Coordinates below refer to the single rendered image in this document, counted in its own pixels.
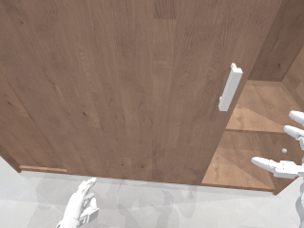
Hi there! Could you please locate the left robot hand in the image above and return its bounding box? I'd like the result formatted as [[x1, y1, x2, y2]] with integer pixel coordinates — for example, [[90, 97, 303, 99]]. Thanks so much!
[[63, 178, 99, 226]]

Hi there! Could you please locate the handle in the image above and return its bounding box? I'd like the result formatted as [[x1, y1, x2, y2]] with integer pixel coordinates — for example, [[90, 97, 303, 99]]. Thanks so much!
[[218, 63, 243, 111]]

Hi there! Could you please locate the robot left forearm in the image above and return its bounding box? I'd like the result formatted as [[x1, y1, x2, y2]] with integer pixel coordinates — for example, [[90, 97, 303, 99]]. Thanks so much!
[[56, 218, 80, 228]]

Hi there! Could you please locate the wardrobe door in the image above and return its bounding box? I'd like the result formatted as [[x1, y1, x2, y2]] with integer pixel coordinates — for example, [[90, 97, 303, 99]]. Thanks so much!
[[0, 68, 66, 169], [0, 0, 282, 185]]

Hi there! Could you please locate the right robot hand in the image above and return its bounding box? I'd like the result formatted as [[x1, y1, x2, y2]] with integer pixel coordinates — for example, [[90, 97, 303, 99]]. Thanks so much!
[[251, 110, 304, 180]]

